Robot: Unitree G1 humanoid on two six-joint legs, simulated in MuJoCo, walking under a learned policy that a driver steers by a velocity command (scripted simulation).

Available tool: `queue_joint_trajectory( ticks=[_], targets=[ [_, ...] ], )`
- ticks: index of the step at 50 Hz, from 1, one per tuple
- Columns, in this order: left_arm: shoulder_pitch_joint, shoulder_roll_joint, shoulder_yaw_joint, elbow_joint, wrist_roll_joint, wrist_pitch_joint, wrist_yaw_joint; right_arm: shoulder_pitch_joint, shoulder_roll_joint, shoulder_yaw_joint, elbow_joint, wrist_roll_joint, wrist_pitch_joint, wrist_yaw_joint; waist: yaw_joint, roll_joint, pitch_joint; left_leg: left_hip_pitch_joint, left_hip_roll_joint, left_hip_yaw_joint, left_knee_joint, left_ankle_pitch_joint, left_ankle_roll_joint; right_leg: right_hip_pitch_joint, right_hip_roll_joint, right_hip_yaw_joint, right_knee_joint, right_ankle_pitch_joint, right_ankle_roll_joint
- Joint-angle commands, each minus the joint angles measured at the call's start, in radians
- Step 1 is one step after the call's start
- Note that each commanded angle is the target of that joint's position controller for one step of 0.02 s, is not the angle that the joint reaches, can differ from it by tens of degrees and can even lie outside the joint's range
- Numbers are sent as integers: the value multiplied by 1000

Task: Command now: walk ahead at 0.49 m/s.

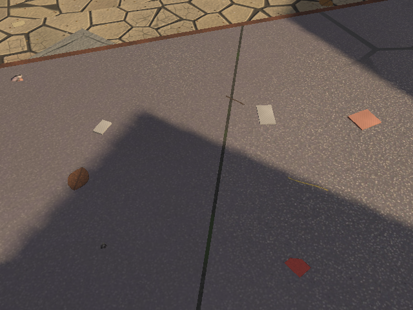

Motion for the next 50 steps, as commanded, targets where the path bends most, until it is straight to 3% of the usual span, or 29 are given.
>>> queue_joint_trajectory(
  ticks=[1, 5, 10, 12, 13, 14, 15, 16, 17, 18, 19, 20, 21, 22, 23, 26, 28, 32, 37, 40, 41, 42, 43, 44, 45, 46, 47, 48, 50],
  targets=[
    [18, 44, 13, -43, 10, -1, 3, -34, -139, -23, -57, 3, -14, -21, 40, 69, 57, -86, 283, -206, -190, 81, 169, -24, -33, 3, -157, 164, 22],
    [-137, 29, 6, -83, -1, -10, -11, 44, -163, -27, -39, 18, -2, -33, -16, 78, 62, -3, 271, -161, -178, 83, 130, 17, 17, -39, -420, 281, 31],
    [-247, 43, 2, -133, -12, -21, -43, 108, -172, -34, -8, 26, 20, -37, -44, 92, 91, 157, 335, -179, -100, 76, 116, 13, 43, -42, -560, 176, 6],
    [-209, 67, 10, -134, -12, -30, -51, 93, -186, -40, -9, 27, 30, -39, -11, 110, 70, 191, 354, -188, -38, 159, 99, 92, 65, -56, -599, 98, -22],
    [-138, 90, 23, -118, -11, -34, -51, 69, -192, -41, -14, 25, 36, -39, 36, 119, 30, 187, 337, -169, 44, 311, 83, 203, 95, -82, -620, 76, -41],
    [21, 135, 49, -68, -10, -36, -47, 55, -171, -33, -21, 18, 41, -39, 108, 104, -64, 150, 280, -124, 230, 455, 58, 409, 124, -101, -632, 78, -70],
    [229, 221, 74, -25, 1, -36, -38, 50, -131, -14, -51, 1, 38, -38, 181, 8, -226, -43, 214, -62, 551, 301, 18, 726, -40, 83, -613, 97, -142],
    [314, 306, 93, 3, 9, -28, -43, 171, 7, 26, -57, 6, 13, -26, 126, -276, -351, -467, 27, -43, 907, -282, -50, 1082, -260, 556, -724, -67, -303],
    [303, 197, 65, -3, 6, -30, -44, 134, -95, 4, -42, 31, -13, -23, 149, -194, -354, -587, 61, -192, 1053, -413, -33, 1077, -261, 673, -806, -141, -291],
    [204, 148, 48, -23, 4, -32, -42, 34, -165, -15, -75, 51, -28, -21, 131, -133, -208, -647, 117, -185, 1074, -332, -12, 949, -229, 513, -811, -74, -237],
    [111, 121, 36, -45, 6, -30, -42, -23, -165, -16, -89, 47, -29, -27, 99, -43, -142, -605, 171, -156, 1034, -237, -12, 806, -189, 379, -831, 39, -211],
    [59, 92, 27, -52, 9, -29, -47, -53, -152, -22, -94, 31, -23, -33, 72, -3, -82, -565, 201, -144, 968, -179, -18, 687, -148, 289, -865, 117, -196],
    [44, 70, 20, -47, 17, -31, -51, -38, -136, -26, -95, 24, -9, -34, 39, -24, -66, -502, 228, -148, 920, -139, -20, 616, -117, 228, -896, 152, -182],
    [55, 62, 19, -36, 19, -33, -55, -25, -110, -24, -92, 20, 4, -34, 29, -29, -55, -465, 232, -140, 891, -120, -23, 579, -95, 192, -919, 198, -182],
    [69, 82, 24, -23, 17, -34, -54, -6, -88, -22, -88, 22, 15, -35, 14, -37, -48, -454, 232, -131, 865, -116, -34, 550, -96, 169, -942, 214, -203],
    [110, 109, 32, 3, 13, -33, -38, -92, -90, -27, -118, 15, 30, -40, 20, -12, 9, -535, 239, -122, 734, -18, -60, 541, -85, 104, -980, 251, -203],
    [141, 116, 34, 15, 11, -25, -27, -171, -84, -28, -143, 10, 28, -38, 39, -9, 26, -570, 237, -117, 613, 83, -68, 560, -79, 77, -992, 251, -189],
    [194, 130, 35, 40, 2, -19, -17, -305, -70, -22, -177, 16, 20, -27, 78, -19, 52, -528, 202, -84, 399, 227, -65, 584, -56, 18, -1004, 213, -161],
    [257, 138, 41, 85, -6, -1, -10, -427, -77, -18, -225, 27, 10, -3, 105, -25, 98, -549, 183, -81, 279, 177, -38, 720, -111, 21, -955, 208, -151],
    [232, 157, 50, 89, -9, 12, -5, -391, -105, -29, -229, 27, 0, 10, 64, -42, 67, -445, 153, -57, 239, 74, -3, 770, -133, 19, -871, 358, -128],
    [210, 165, 52, 85, -8, 16, -4, -321, -128, -42, -211, 25, -2, 9, 22, -55, 22, -328, 120, -28, 229, 55, 14, 763, -117, 2, -790, 520, -114],
    [194, 149, 46, 79, -4, 22, -4, -168, -166, -66, -161, 24, -2, 4, -51, -43, -65, -126, 85, -1, 217, 63, 38, 720, -66, -36, -618, 639, -91],
    [192, 120, 31, 58, 9, 23, -5, 25, -234, -90, -115, 15, -1, -5, -117, 29, -203, 184, 212, -145, 245, 79, 95, 529, -8, -79, -334, 474, -56],
    [319, -14, -9, 53, 14, 1, -19, 133, -327, -111, -89, 7, 6, -6, -71, 286, -353, 574, 462, -611, 169, -71, 262, 106, 174, -88, 66, -102, 19],
    [291, 42, 3, 68, -7, -26, -23, 137, -244, -86, -88, 12, 7, -4, -91, 265, -393, 580, 486, -813, 28, -185, 264, -20, 180, 67, 208, -399, 2],
    [183, 126, 26, 33, -34, -40, -25, 38, -196, -70, -103, 18, 3, -4, -73, 208, -226, 440, 451, -664, 12, -201, 201, -103, 117, 62, 248, -336, -19],
    [116, 134, 28, 15, -33, -41, -17, -75, -162, -56, -131, 14, 3, -5, -35, 129, -123, 257, 420, -519, -4, -25, 169, -69, 64, 27, 209, -239, -19],
    [99, 124, 34, 16, -15, -33, -7, -144, -129, -45, -142, 4, 2, 0, 3, 88, -61, 106, 383, -403, -20, 181, 155, -4, 34, 12, 153, -184, -7],
    [163, 76, 37, 35, -2, -1, 4, -165, -92, -35, -125, -12, -3, 7, 63, 118, -50, -37, 319, -247, -38, 448, 133, 147, 11, 9, 71, -154, 7]
  ],
)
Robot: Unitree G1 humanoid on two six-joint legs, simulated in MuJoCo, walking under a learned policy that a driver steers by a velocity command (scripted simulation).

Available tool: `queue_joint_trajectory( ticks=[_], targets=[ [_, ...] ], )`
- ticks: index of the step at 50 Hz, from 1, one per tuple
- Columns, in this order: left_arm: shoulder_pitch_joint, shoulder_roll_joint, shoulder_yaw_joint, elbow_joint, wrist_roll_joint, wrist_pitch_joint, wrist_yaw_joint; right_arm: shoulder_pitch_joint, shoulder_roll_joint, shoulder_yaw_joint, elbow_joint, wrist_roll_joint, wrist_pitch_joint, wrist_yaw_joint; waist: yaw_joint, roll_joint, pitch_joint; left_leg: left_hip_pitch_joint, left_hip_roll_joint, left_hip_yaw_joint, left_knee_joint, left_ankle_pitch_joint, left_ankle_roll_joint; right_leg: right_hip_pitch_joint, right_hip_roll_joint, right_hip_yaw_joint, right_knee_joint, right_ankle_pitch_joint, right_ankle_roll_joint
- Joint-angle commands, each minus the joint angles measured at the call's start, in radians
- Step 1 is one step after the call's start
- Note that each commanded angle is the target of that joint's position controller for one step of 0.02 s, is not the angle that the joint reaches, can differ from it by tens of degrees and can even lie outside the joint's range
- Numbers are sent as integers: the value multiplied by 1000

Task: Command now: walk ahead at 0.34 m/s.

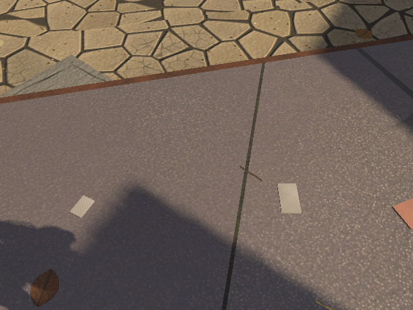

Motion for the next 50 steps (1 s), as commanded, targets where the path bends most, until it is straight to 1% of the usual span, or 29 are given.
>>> queue_joint_trajectory(
  ticks=[1, 3, 5, 7, 11, 14, 15, 16, 17, 18, 19, 22, 29, 30, 32, 34, 36, 37, 38, 40, 41, 42, 43, 44, 45, 46, 47, 48, 50],
  targets=[
    [100, 42, 22, -26, 8, 15, 16, 6, -76, -9, -22, -17, -16, 2, 43, 109, -86, 111, 246, -192, -214, 565, 164, -64, -61, 17, -26, 62, 15],
    [74, 34, 23, -41, 16, 26, 21, 20, -104, -11, -2, -21, -17, -13, 56, 110, -82, 97, 237, -131, -217, 706, 175, -74, -52, 8, -117, 129, 34],
    [9, 27, 19, -61, 23, 32, 21, 18, -112, -10, 6, -17, -7, -29, 49, 103, -87, 105, 219, -84, -213, 720, 161, -69, -52, 2, -273, 224, 45],
    [-58, 14, 11, -74, 22, 35, 17, 30, -124, -9, 17, -12, 3, -38, 24, 108, -97, 115, 200, -53, -210, 684, 139, -20, -37, -12, -420, 317, 44],
    [-137, 40, 13, -87, 18, 46, 12, 67, -133, -8, 55, -5, 21, -44, -11, 111, -91, 176, 227, -85, -186, 565, 143, 26, -14, -8, -559, 342, 42],
    [-125, 53, 18, -80, 29, 40, 9, 41, -119, -5, 69, 14, 35, -48, 19, 98, -83, 199, 223, -113, -92, 452, 115, 101, 5, -19, -706, 347, 7],
    [-98, 80, 27, -66, 37, 37, 11, 73, -103, -1, 79, 16, 37, -49, 25, 62, -96, 194, 179, -111, -42, 366, 73, 183, -4, -4, -791, 511, -12],
    [-72, 138, 40, -57, 43, 36, 17, 130, -84, 3, 81, -3, 32, -50, -11, -7, -141, 141, 116, -87, 26, 224, 31, 315, -81, 64, -747, 822, -41],
    [-84, 142, 38, -51, 39, 46, 22, 250, -39, 11, 113, -14, 28, -48, -78, -116, -195, 22, 59, -59, 51, -40, -13, 462, -156, 127, -689, 917, -128],
    [-80, 67, 23, -41, 32, 54, 17, 226, -26, 18, 119, -9, 38, -55, -48, -134, -202, 9, 47, -40, 71, -176, -41, 439, -180, 170, -707, 793, -171],
    [-103, 39, 17, -38, 26, 60, 12, 173, -48, 14, 107, -4, 56, -61, -42, -115, -173, 19, 50, -46, 51, -194, -50, 376, -167, 188, -738, 625, -165],
    [-200, 60, 20, -59, 23, 61, 4, 128, -87, 5, 118, -4, 100, -71, -45, -52, -95, 81, 55, -47, -16, -142, -40, 242, -75, 101, -744, 450, -85],
    [-175, 53, 24, -7, 17, 64, 15, 125, -63, 9, 155, 0, 96, -68, -19, 17, -111, 100, 70, -50, -15, -18, -40, 312, -30, 42, -672, 581, -79],
    [-163, 44, 23, 7, 16, 69, 16, 146, -50, 11, 168, 0, 96, -67, -23, 17, -122, 105, 65, -43, -26, -105, -36, 317, -20, 35, -679, 464, -78],
    [-162, 63, 33, 14, 2, 80, 19, 146, -62, 6, 172, 9, 98, -69, -16, 38, -54, 47, 64, -50, -39, -357, -1, 262, 9, 21, -683, 57, -76],
    [-191, 62, 34, 1, -1, 71, 20, 156, -74, 3, 161, 18, 83, -74, -24, 68, 49, 21, 110, -118, -86, -509, 48, 133, 33, 11, -683, -180, -69],
    [-257, 34, 29, -24, -6, 37, 8, 229, -113, -7, 175, 24, 52, -75, -56, 135, 113, 119, 219, -273, -179, -514, 111, -25, 73, -48, -572, -83, -48],
    [-280, 21, 26, -36, -8, 19, -2, 230, -150, -19, 177, 28, 38, -74, -51, 195, 146, 183, 309, -371, -218, -430, 145, -108, 80, -95, -500, 22, -40],
    [-279, 20, 26, -39, -3, 6, -11, 216, -156, -23, 176, 28, 25, -74, -39, 208, 157, 229, 362, -404, -196, -292, 162, -150, 56, -90, -470, 48, -46],
    [-232, 18, 29, -25, -7, -8, -25, 208, -129, -20, 168, 31, 14, -67, -9, 177, 128, 262, 354, -349, -128, -89, 145, -98, 46, -98, -507, 51, -63],
    [-148, 23, 36, 3, -12, -9, -29, 162, -127, -18, 151, 31, 14, -61, 40, 162, 99, 187, 304, -274, -75, 1, 111, 68, 67, -114, -584, 66, -79],
    [-23, 56, 55, 46, -12, -7, -29, 112, -125, -16, 129, 29, 13, -56, 101, 132, 45, 78, 226, -185, 49, 146, 68, 290, 75, -79, -639, 117, -101],
    [109, 158, 87, 79, -12, -10, -28, 96, -77, -3, 96, 28, 5, -53, 133, -66, -16, -117, 71, -28, 374, 205, -16, 503, -65, 206, -757, 119, -189],
    [240, 189, 87, 104, -6, -7, -36, 110, -32, 10, 79, 20, -8, -54, 165, -255, -117, -320, -14, -43, 716, -307, -56, 683, -286, 617, -950, 97, -310],
    [168, 108, 52, 94, 6, -15, -37, 65, -76, -5, 60, 39, -18, -46, 114, -146, -71, -415, 32, -154, 858, -388, -23, 629, -324, 644, -960, 84, -286],
    [76, 70, 34, 66, 9, -19, -38, 51, -84, -10, 56, 56, -21, -39, 75, -79, -17, -430, 82, -157, 889, -313, 7, 548, -298, 521, -959, 105, -250],
    [30, 46, 21, 51, 11, -20, -40, 51, -78, -14, 60, 56, -19, -38, 50, -22, 4, -416, 122, -146, 844, -224, 23, 484, -258, 404, -981, 128, -219],
    [6, 35, 12, 43, 13, -20, -40, 59, -74, -22, 66, 47, -13, -42, 29, -4, 22, -383, 153, -136, 775, -162, 26, 431, -218, 310, -1001, 162, -190],
    [18, 32, 5, 50, 20, -12, -32, 76, -65, -33, 72, 37, 6, -45, 7, -36, 24, -307, 170, -110, 678, -108, 10, 368, -163, 201, -1041, 202, -162]
  ],
)
Over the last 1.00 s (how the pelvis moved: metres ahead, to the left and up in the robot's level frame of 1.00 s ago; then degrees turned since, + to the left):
0.55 -0.01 -0.01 1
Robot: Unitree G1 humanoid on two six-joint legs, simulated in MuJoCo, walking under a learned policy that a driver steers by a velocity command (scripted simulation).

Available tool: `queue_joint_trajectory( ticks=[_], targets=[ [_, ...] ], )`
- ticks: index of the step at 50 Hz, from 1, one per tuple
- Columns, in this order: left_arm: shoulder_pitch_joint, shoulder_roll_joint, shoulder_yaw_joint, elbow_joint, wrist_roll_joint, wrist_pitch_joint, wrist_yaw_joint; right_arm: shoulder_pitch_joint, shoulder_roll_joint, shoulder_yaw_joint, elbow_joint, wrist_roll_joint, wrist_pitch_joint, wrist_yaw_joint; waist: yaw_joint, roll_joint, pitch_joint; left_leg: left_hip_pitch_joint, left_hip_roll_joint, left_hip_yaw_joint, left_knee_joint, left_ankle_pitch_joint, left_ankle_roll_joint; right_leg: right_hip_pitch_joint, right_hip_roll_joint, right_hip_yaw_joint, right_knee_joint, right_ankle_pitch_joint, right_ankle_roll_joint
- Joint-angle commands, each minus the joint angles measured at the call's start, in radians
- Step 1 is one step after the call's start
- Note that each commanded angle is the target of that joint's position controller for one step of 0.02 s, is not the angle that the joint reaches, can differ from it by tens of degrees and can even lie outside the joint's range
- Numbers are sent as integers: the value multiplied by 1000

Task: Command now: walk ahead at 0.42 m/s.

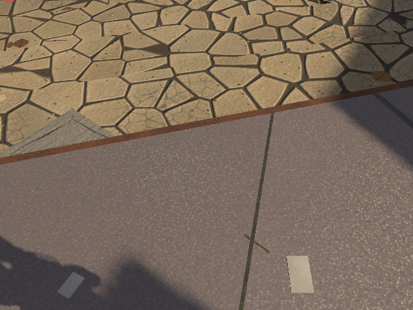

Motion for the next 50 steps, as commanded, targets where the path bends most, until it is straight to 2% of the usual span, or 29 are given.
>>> queue_joint_trajectory(
  ticks=[1, 4, 8, 11, 14, 16, 17, 18, 19, 20, 21, 22, 23, 24, 26, 28, 30, 34, 36, 39, 41, 43, 44, 45, 46, 47, 48, 49, 50],
  targets=[
    [29, 96, 0, -30, 10, -5, 11, -25, -66, -27, -54, -8, 4, -3, -11, -84, 56, -206, 77, -28, -85, 103, -8, 85, -254, 270, -288, 105, -131],
    [68, 145, 8, -25, 12, -1, 33, -141, -50, -26, -99, -18, 13, -6, 6, -70, 84, -268, 76, -14, -264, 194, -49, 83, -264, 239, -322, 132, -143],
    [97, 160, 16, -24, 5, 4, 43, -269, -42, -16, -138, -16, 12, 7, 33, -93, 98, -225, 47, 8, -478, 326, -65, 69, -254, 176, -336, 141, -131],
    [132, 157, 21, -9, -6, 8, 42, -337, -47, -9, -160, -11, 9, 20, 48, -90, 118, -207, 35, 16, -551, 342, -57, 101, -273, 148, -320, 151, -127],
    [133, 166, 31, -1, -13, 15, 43, -366, -66, -8, -183, -8, -1, 36, 36, -96, 122, -183, 32, 9, -607, 289, -22, 168, -311, 142, -275, 175, -112],
    [105, 186, 39, -7, -15, 22, 43, -305, -101, -21, -176, -7, -7, 41, -12, -114, 81, -62, 0, 36, -634, 231, 6, 187, -319, 131, -192, 336, -94],
    [83, 186, 38, -12, -14, 27, 43, -204, -130, -39, -148, -9, -8, 40, -70, -116, 20, 81, -35, 65, -644, 217, 25, 173, -290, 97, -65, 515, -73],
    [78, 158, 27, -19, -8, 31, 44, -18, -178, -67, -89, -9, -8, 34, -147, -94, -90, 322, -50, 67, -639, 207, 54, 93, -231, 52, 160, 592, -41],
    [102, 116, 8, -46, 16, 32, 42, 164, -268, -88, -54, -21, -5, 24, -182, 79, -246, 617, 168, -212, -658, 135, 121, -131, -154, 0, 530, 282, 3],
    [200, -9, -23, -49, -1, 8, 34, 194, -296, -84, -41, -32, -7, 37, -109, 323, -352, 831, 339, -710, -865, -116, 258, -458, 24, 88, 813, -322, 44],
    [118, 99, 1, -49, -33, -14, 32, 133, -202, -58, -53, -26, -17, 41, -128, 191, -262, 749, 317, -702, -923, -203, 209, -563, -28, 205, 939, -309, 18],
    [34, 144, 13, -77, -52, -24, 32, 40, -151, -42, -76, -25, -25, 39, -109, 134, -143, 619, 297, -543, -926, -149, 162, -610, -78, 191, 946, -211, -9],
    [3, 148, 17, -81, -47, -20, 41, -50, -121, -29, -95, -31, -29, 41, -70, 47, -92, 475, 267, -413, -947, -36, 135, -552, -136, 171, 900, -106, -13],
    [-2, 139, 26, -78, -33, -9, 48, -96, -90, -21, -98, -41, -34, 42, -40, 40, -50, 368, 231, -312, -976, 40, 118, -502, -169, 173, 839, -43, -12],
    [43, 103, 30, -63, -33, 21, 48, -101, -58, -11, -81, -57, -37, 39, -2, 72, -26, 269, 189, -177, -1013, 188, 96, -405, -191, 184, 781, 3, -11],
    [43, 88, 34, -65, -30, 40, 53, -75, -83, -14, -65, -64, -40, 26, 16, 56, 4, 233, 178, -60, -1001, 506, 102, -407, -171, 179, 746, 22, 8],
    [-4, 92, 37, -95, -16, 48, 53, -72, -112, -18, -67, -70, -35, 7, 24, 42, 15, 236, 178, 22, -989, 702, 107, -449, -154, 176, 668, 92, 34],
    [-121, 72, 28, -158, -1, 55, 30, -82, -138, -19, -86, -60, -8, -31, 2, 47, 9, 252, 147, 148, -971, 762, 79, -413, -137, 93, 414, 266, 52],
    [-183, 63, 21, -192, 2, 63, 18, -54, -156, -24, -83, -51, 7, -45, -24, 38, 4, 310, 165, 165, -951, 770, 82, -411, -132, 63, 337, 288, 52],
    [-231, 80, 23, -237, 3, 74, 2, -37, -173, -34, -85, -36, 36, -52, -40, 36, 0, 420, 206, 169, -884, 777, 98, -436, -119, 36, 270, 210, 42],
    [-231, 99, 30, -262, 2, 76, -9, -54, -187, -43, -99, -26, 54, -55, -29, 53, -7, 461, 226, 168, -807, 849, 91, -417, -96, 10, 243, 104, 19],
    [-167, 126, 43, -263, 1, 70, -17, -67, -193, -49, -117, -17, 68, -59, 5, 57, -47, 470, 211, 166, -654, 969, 68, -308, -41, -21, 159, 57, -19],
    [-80, 158, 59, -245, 3, 60, -12, -53, -185, -44, -114, -15, 73, -55, 54, 14, -95, 443, 158, 188, -501, 921, 27, -157, -11, -14, 16, 229, -49],
    [-3, 252, 82, -241, 20, 58, 10, -27, -163, -31, -130, -39, 63, -43, 73, -113, -206, 249, 91, 198, -254, 591, -36, 121, -175, 202, 26, 708, -121],
    [-32, 281, 69, -250, 40, 57, 27, 44, -48, 8, -152, -72, 47, -19, -18, -279, -331, -74, -78, 125, 54, -381, -93, 407, -463, 550, 90, 1168, -348],
    [14, 130, 21, -231, 40, 59, 26, 54, -91, -2, -98, -37, 45, 3, 21, -136, -441, -18, -34, -96, 69, -380, -91, 329, -449, 515, 47, 966, -356],
    [-66, 105, 14, -235, 29, 55, 23, -25, -120, -13, -109, 5, 53, 9, 18, -119, -291, -81, 0, -79, 48, -356, -90, 235, -406, 389, 20, 818, -308],
    [-128, 93, 8, -233, 21, 52, 22, -76, -114, -13, -110, 4, 65, 1, 4, -64, -200, -94, 26, -71, -33, -328, -92, 131, -350, 314, -16, 642, -242],
    [-182, 87, 3, -237, 24, 52, 26, -103, -127, -21, -103, -10, 83, -14, -13, -49, -141, -54, 40, -71, -105, -275, -104, 23, -320, 267, -59, 511, -202]
  ],
)
Over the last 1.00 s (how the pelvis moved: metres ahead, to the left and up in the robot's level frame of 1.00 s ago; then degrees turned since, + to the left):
0.23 -0.06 0.00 1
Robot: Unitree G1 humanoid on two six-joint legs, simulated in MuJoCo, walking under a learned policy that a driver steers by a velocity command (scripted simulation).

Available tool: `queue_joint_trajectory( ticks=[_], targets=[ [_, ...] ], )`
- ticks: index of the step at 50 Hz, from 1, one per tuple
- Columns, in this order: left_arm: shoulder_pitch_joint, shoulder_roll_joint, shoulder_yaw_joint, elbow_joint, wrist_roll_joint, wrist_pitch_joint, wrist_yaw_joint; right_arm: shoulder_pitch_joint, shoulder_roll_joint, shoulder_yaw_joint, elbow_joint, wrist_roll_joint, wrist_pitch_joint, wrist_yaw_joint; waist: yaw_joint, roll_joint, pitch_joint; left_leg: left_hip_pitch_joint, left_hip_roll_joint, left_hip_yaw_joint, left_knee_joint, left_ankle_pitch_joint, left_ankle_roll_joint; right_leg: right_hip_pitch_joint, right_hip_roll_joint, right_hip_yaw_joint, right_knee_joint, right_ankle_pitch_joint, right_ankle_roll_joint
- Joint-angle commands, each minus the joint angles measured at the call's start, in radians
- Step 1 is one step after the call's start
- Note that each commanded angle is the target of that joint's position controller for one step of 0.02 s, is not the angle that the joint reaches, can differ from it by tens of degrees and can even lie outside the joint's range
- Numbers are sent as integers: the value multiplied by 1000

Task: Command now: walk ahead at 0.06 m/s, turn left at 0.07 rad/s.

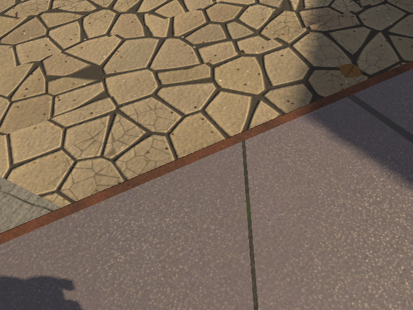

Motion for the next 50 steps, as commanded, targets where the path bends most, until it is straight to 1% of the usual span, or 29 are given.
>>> queue_joint_trajectory(
  ticks=[1, 2, 3, 5, 9, 14, 15, 17, 18, 19, 20, 21, 22, 23, 24, 25, 27, 31, 35, 38, 41, 43, 44, 45, 46, 47, 48, 49, 50],
  targets=[
    [-10, 92, 11, -21, 11, -10, 13, 42, -84, -20, -8, -2, 30, -12, -21, -86, -166, -34, 71, -87, -52, 71, -30, 156, -274, 216, -207, 371, -166],
    [-28, 112, 18, -19, 20, -9, 20, 64, -79, -20, 1, -4, 39, -18, -34, -110, -159, 8, 55, -67, -96, 106, -39, 120, -262, 188, -223, 351, -161],
    [-31, 139, 27, -18, 21, -7, 29, 71, -77, -20, 1, -5, 41, -23, -33, -124, -162, 13, 45, -49, -115, 122, -45, 123, -266, 174, -228, 347, -168],
    [-12, 174, 39, -13, 10, 3, 47, 55, -87, -25, -12, -3, 46, -28, -14, -121, -176, -17, 43, -35, -111, 148, -46, 162, -295, 176, -244, 276, -182],
    [-7, 168, 43, -5, 2, 22, 75, 2, -83, -32, -48, -1, 58, -31, 10, -128, -136, -107, 69, -36, -95, 169, -37, 200, -332, 171, -294, 29, -176],
    [-27, 176, 50, -1, -2, 37, 82, 7, -69, -33, -71, -1, 52, -13, 5, -145, -143, -40, 49, 22, -237, 179, -15, 239, -340, 95, -260, 75, -147],
    [-32, 182, 51, -1, -8, 42, 81, 20, -70, -34, -72, -1, 51, -7, -3, -152, -148, -12, 40, 36, -286, 195, -5, 248, -343, 83, -239, 98, -137],
    [-60, 192, 55, -2, -30, 53, 80, 94, -72, -38, -57, -6, 52, 8, -50, -158, -159, 102, 8, 80, -473, 323, 32, 229, -330, 38, -162, 120, -86],
    [-37, 177, 54, 13, -43, 58, 77, 132, -91, -46, -47, -14, 53, 13, -63, -128, -147, 168, -6, 60, -593, 405, 70, 190, -298, 0, -83, 60, -27],
    [5, 138, 49, 21, -32, 64, 69, 141, -165, -65, -57, -20, 51, 7, -39, 59, -115, 257, 127, -170, -719, 575, 142, 31, -207, -93, 141, -98, 69],
    [-42, 97, 38, -30, 8, 60, 62, 134, -262, -77, -91, -21, 50, -5, -4, 302, -82, 353, 343, -480, -696, 976, 288, -269, -50, -107, 405, -517, 157],
    [-155, 110, 42, -73, 4, 50, 64, 163, -255, -73, -106, -67, 25, 8, -74, 218, -146, 283, 378, -553, -751, 878, 392, -295, -11, 66, 563, -547, 144],
    [-159, 147, 54, -68, -21, 49, 65, 107, -246, -73, -120, -67, 3, 12, -36, 134, -123, 275, 316, -465, -762, 781, 344, -312, -34, 115, 619, -444, 124],
    [-118, 166, 63, -43, -26, 49, 70, 37, -227, -73, -139, -39, -6, 4, 0, 97, -105, 268, 263, -392, -752, 722, 276, -322, -50, 127, 614, -343, 116],
    [-94, 180, 69, -18, -18, 52, 76, -1, -180, -60, -155, -17, -5, -2, 10, 82, -104, 256, 236, -351, -745, 712, 238, -308, -62, 132, 606, -293, 119],
    [-83, 181, 71, -15, -10, 52, 78, -7, -160, -53, -162, -8, -2, -9, 18, 85, -109, 238, 216, -330, -743, 729, 229, -280, -57, 131, 611, -247, 125],
    [-73, 160, 70, -15, -15, 44, 77, 40, -142, -47, -159, -13, 1, -17, 13, 81, -135, 270, 194, -316, -736, 767, 233, -263, -39, 132, 600, -188, 132],
    [-104, 137, 60, -29, -22, 32, 76, 85, -166, -55, -163, -8, 8, -28, -11, 99, -130, 345, 182, -348, -724, 742, 233, -279, -31, 151, 424, -154, 152],
    [-119, 141, 55, -36, -25, 23, 62, 59, -194, -65, -188, -7, 19, -28, -22, 123, -113, 282, 162, -389, -720, 651, 239, -180, -17, 157, 270, -154, 168],
    [-104, 153, 55, -36, -29, 12, 51, 33, -201, -68, -209, -10, 28, -22, -21, 132, -120, 246, 154, -434, -693, 707, 246, -96, 2, 157, 200, -182, 167],
    [-61, 166, 55, -34, -33, -4, 36, -2, -199, -65, -234, -7, 38, -21, -5, 145, -145, 258, 143, -491, -645, 825, 235, -12, 16, 159, 96, -194, 154],
    [10, 173, 59, -18, -34, -14, 25, -44, -192, -58, -257, 4, 49, -27, 42, 142, -155, 238, 101, -500, -599, 805, 189, 115, 15, 142, -107, -59, 133],
    [48, 197, 67, -6, -29, -16, 22, -46, -174, -52, -268, 5, 52, -32, 54, 115, -165, 181, 60, -480, -557, 699, 146, 228, -32, 159, -197, 73, 112],
    [72, 263, 80, -11, -10, -10, 28, 2, -117, -36, -276, -8, 52, -31, 24, -63, -214, 48, -33, -372, -371, 417, 91, 386, -229, 326, -198, 248, 43],
    [57, 313, 84, -11, 17, 2, 31, 63, -98, -36, -296, -3, 43, -27, -33, -308, -185, -193, -199, -228, -204, -80, 39, 451, -408, 568, -189, 520, -137],
    [57, 265, 74, -29, 17, 1, 32, 75, -193, -58, -287, -13, 32, -20, -12, -252, -199, -253, -103, -206, 16, -76, 6, 425, -486, 610, -215, 384, -219],
    [24, 211, 60, -48, 7, 0, 37, 59, -233, -73, -275, 1, 33, -14, -11, -182, -166, -274, -59, -190, 72, 30, 1, 394, -413, 507, -232, 156, -178],
    [-4, 187, 53, -53, -7, 3, 41, 49, -215, -73, -267, 1, 41, -12, -13, -157, -124, -298, -30, -166, 78, 120, -7, 366, -334, 423, -258, -98, -117],
    [-4, 176, 48, -56, -24, 3, 48, 32, -196, -69, -273, -3, 47, -8, 4, -180, -88, -340, -16, -151, 91, 182, -17, 359, -302, 393, -291, -230, -91]
  ],
)
Over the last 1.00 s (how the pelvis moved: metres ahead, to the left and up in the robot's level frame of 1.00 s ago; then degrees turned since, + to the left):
0.40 0.07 -0.01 -11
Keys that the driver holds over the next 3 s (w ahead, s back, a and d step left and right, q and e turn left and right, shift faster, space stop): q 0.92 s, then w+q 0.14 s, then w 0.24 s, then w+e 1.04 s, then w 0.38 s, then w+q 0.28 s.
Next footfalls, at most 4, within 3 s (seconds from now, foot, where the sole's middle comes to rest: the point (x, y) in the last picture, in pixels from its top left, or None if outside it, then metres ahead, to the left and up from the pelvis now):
0.38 left None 0.03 0.15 -0.77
0.90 right None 0.15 -0.04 -0.77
1.32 left None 0.07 0.25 -0.77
1.82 right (139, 301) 0.47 0.27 -0.77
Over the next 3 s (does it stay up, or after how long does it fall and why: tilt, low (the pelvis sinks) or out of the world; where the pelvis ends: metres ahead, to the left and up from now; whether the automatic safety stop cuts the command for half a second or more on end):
stays up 0.89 0.38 0.01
